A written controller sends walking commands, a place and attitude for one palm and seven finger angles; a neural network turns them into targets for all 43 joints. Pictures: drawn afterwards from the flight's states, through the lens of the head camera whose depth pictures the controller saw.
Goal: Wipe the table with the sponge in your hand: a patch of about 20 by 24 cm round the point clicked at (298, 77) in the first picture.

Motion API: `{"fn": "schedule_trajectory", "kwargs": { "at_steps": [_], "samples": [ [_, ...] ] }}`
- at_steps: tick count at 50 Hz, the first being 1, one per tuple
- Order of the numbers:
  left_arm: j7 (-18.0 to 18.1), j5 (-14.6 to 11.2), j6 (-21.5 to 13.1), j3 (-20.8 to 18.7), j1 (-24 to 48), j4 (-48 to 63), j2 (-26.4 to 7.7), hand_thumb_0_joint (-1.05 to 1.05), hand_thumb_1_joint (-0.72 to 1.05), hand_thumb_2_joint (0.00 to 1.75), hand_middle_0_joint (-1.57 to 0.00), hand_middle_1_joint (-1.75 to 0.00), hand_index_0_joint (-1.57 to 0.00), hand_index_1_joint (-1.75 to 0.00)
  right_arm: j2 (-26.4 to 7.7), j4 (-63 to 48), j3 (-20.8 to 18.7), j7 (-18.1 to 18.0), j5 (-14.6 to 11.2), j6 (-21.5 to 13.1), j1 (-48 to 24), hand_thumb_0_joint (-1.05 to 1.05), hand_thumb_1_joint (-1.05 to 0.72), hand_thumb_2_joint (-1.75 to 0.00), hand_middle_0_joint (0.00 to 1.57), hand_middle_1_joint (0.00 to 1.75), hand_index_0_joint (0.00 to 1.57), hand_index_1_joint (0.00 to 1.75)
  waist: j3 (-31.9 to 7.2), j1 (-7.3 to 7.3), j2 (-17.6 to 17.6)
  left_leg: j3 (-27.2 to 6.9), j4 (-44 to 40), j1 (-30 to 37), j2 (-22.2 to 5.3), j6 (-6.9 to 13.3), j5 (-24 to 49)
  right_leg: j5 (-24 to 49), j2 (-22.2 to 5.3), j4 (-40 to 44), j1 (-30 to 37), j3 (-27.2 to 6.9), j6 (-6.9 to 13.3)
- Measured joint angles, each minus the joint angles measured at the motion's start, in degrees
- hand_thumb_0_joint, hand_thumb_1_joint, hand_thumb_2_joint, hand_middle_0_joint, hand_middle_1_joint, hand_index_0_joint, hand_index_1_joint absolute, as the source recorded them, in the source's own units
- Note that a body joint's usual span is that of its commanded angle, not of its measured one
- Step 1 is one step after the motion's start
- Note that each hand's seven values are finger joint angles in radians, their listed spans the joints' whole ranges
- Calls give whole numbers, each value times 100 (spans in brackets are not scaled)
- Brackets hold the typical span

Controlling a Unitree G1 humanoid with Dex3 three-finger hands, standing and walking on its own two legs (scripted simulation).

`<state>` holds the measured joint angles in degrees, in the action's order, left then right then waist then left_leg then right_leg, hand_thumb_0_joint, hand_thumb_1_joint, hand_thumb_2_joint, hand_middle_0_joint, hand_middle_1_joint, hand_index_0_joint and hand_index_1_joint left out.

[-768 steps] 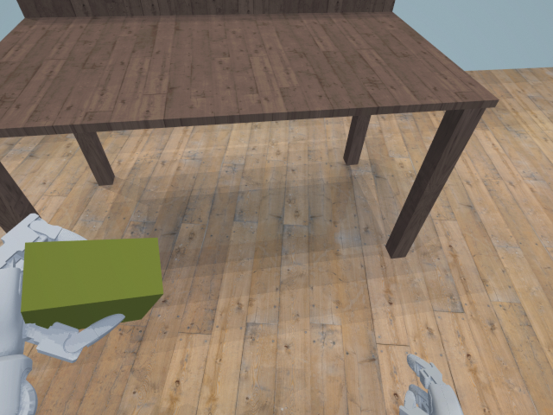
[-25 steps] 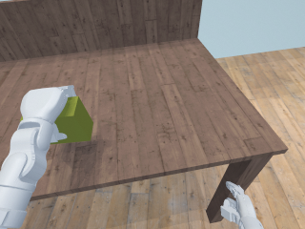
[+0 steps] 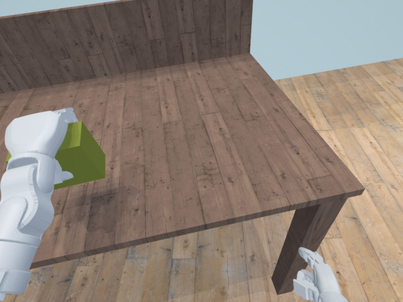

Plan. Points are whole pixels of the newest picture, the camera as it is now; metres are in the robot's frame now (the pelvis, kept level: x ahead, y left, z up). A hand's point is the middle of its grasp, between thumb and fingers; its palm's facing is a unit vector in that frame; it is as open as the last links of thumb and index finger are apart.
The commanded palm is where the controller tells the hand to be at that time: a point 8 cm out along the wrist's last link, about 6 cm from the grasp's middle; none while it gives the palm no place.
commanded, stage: move the sponge above the wiping area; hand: left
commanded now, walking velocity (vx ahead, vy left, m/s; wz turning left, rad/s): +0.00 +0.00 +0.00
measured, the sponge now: (67, 163) +0.30 +0.34 +0.14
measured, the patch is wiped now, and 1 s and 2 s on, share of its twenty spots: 0.05 0.05 0.10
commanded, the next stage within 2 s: lower the sponge onto the table in 1.76 s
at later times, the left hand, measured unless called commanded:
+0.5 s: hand (43, 151) +0.29 +0.36 +0.18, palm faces +0.13 +0.03 -0.99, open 10.2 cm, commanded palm +0.25 +0.33 +0.21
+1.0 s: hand (40, 157) +0.29 +0.37 +0.16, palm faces +0.10 -0.01 -0.99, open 10.2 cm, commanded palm +0.25 +0.33 +0.21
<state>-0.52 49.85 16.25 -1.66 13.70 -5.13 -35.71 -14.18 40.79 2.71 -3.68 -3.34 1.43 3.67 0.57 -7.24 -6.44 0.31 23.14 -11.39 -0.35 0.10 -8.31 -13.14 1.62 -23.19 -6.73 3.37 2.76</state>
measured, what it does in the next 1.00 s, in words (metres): stands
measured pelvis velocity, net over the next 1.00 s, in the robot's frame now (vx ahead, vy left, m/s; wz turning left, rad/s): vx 0.00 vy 0.02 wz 0.02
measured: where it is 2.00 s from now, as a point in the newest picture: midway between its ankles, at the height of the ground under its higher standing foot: outside the picture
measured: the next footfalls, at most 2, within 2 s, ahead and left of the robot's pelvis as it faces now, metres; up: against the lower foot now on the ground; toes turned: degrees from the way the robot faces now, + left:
none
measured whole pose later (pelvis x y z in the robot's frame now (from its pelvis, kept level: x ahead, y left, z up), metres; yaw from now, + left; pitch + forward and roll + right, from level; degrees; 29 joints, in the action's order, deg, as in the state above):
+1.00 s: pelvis +0.00 +0.02 +0.00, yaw +1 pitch -2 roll -1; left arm -6.0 49.9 22.7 -1.3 15.2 -8.0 -35.8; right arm -15.1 38.7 2.6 -3.3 -4.6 2.7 2.9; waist -0.2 -6.6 -6.9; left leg 0.2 23.8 -13.7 1.3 2.0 -8.1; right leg -12.6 0.0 -22.9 -8.3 3.5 0.9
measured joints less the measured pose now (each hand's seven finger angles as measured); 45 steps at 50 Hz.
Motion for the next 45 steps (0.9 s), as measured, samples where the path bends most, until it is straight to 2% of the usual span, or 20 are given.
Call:
{"fn": "schedule_trajectory", "kwargs": {
  "at_steps": [3,6,9,11,13,15,17,19,22,24,26,28,30,33,35,38,39,41,43,45],
  "samples": [
    [-363,-65,558,-225,-38,-208,-153,0,-50,104,-71,-130,-72,-130,-122,-67,-1,61,-67,153,-54,1,-90,-90,20,30,20,30,-109,114,-94,-4,29,-75,-5,-7,-6,-28,3,-60,-87,4,-2],
    [-912,-100,802,-124,-351,-231,-204,0,-50,104,-71,-130,-72,-130,-295,-234,-38,65,-139,212,-22,1,-90,-90,20,30,20,30,-157,199,-198,-39,149,-160,1,5,-64,-86,-1,-154,-144,40,-10],
    [-1396,-104,510,170,-698,-102,-83,0,-50,103,-71,-130,-72,-130,-417,-336,-80,-11,-146,144,47,1,-90,-90,20,30,20,30,-112,223,-214,-96,282,-194,22,30,-132,-164,-18,-263,-146,98,-13],
    [-1541,-104,-9,354,-847,29,24,0,-50,103,-71,-130,-72,-130,-421,-363,-98,-122,-104,38,113,1,-90,-90,20,30,20,30,-22,201,-152,-136,335,-158,31,38,-163,-202,-22,-298,-86,138,-5],
    [-1414,3,-605,353,-945,309,39,0,-50,104,-71,-130,-72,-130,-358,-362,-116,-248,-28,-97,201,1,-90,-90,20,30,20,30,68,124,-48,-153,336,-81,20,20,-174,-211,-8,-281,1,152,18],
    [-1086,16,-1158,271,-980,578,-55,0,-49,104,-71,-130,-72,-130,-257,-326,-133,-344,51,-251,282,1,-90,-90,20,30,20,30,112,36,47,-144,309,-6,-10,-12,-178,-190,23,-223,81,137,49],
    [-668,-17,-1403,158,-843,583,-123,0,-49,104,-72,-130,-73,-130,-167,-253,-158,-347,61,-313,307,1,-90,-90,20,30,20,30,114,-9,94,-143,283,32,-39,-43,-171,-153,53,-148,137,131,68],
    [-324,-87,-1269,32,-543,341,-154,0,-50,103,-72,-130,-73,-130,-121,-153,-166,-289,31,-275,254,1,-90,-90,20,30,20,30,105,-37,85,-118,270,31,-68,-59,-162,-109,81,-99,139,102,76],
    [-87,-140,-624,-164,-24,-288,-198,0,-50,103,-72,-130,-73,-130,-111,-15,-131,-172,-23,-99,115,1,-90,-90,20,30,20,30,35,17,42,-77,234,-46,-75,-57,-123,-64,82,-91,34,61,57],
    [-197,-100,-137,-263,191,-676,-272,0,-50,103,-72,-130,-73,-131,-139,1,-87,-112,-61,14,41,1,-90,-90,20,30,20,30,-11,98,4,-49,188,-108,-55,-39,-81,-48,59,-107,-63,37,35],
    [-488,-54,274,-244,233,-888,-339,0,-49,103,-71,-131,-72,-131,-196,-71,-72,-66,-100,103,32,1,-90,-90,20,30,20,30,-50,187,-53,-43,172,-184,-23,-10,-53,-44,26,-127,-151,34,5],
    [-855,-39,463,-145,79,-852,-336,0,-49,103,-71,-131,-72,-131,-272,-165,-84,-35,-129,148,63,1,-90,-90,20,30,20,30,-69,249,-122,-43,205,-248,9,28,-59,-55,-7,-158,-208,37,-31],
    [-1202,-40,374,7,-189,-655,-251,0,-49,103,-71,-131,-72,-131,-335,-245,-100,-29,-132,144,119,1,-90,-90,20,30,20,30,-76,282,-172,-44,264,-284,40,68,-94,-81,-38,-196,-228,41,-67],
    [-1514,-128,-244,188,-662,-143,-61,0,-49,103,-71,-131,-72,-131,-334,-318,-105,-94,-91,75,219,1,-90,-90,20,30,20,30,-25,276,-133,-37,330,-243,84,120,-156,-137,-82,-248,-176,36,-110],
    [-1391,-119,-761,225,-937,336,33,0,-49,103,-71,-131,-72,-131,-253,-353,-110,-180,-22,-27,310,1,-90,-90,20,30,20,30,30,215,-33,-17,327,-156,99,137,-184,-160,-97,-246,-94,16,-118],
    [-855,-93,-1330,178,-1106,866,59,0,-49,103,-72,-131,-73,-131,-99,-330,-125,-226,62,-168,398,1,-90,-90,20,30,20,30,79,87,104,-2,269,-37,97,134,-185,-134,-94,-150,36,-3,-109],
    [-634,-73,-1351,179,-1037,905,41,0,-49,103,-72,-131,-73,-131,-62,-297,-131,-215,69,-182,389,1,-90,-90,20,30,20,30,89,38,125,4,255,-20,90,130,-180,-114,-86,-115,60,-10,-101],
    [-237,-63,-1151,175,-703,728,35,0,-49,103,-72,-131,-73,-131,-16,-195,-138,-161,52,-147,315,1,-90,-90,20,30,20,30,82,-35,136,-5,237,-39,88,124,-154,-72,-82,-68,58,-2,-101],
    [-21,-89,-767,72,-315,389,32,0,-49,103,-72,-131,-73,-131,-1,-86,-104,-104,10,-61,168,1,-90,-90,20,30,20,30,74,-59,120,-1,197,-72,92,125,-108,-28,-87,-34,19,-6,-111],
    [-1,-76,-304,-50,0,36,-15,0,-49,103,-72,-131,-73,-131,0,-50,-55,-61,-29,24,35,1,-90,-90,20,30,20,30,42,-36,96,12,131,-116,106,136,-50,13,-102,-11,-48,-18,-130]
  ]
}}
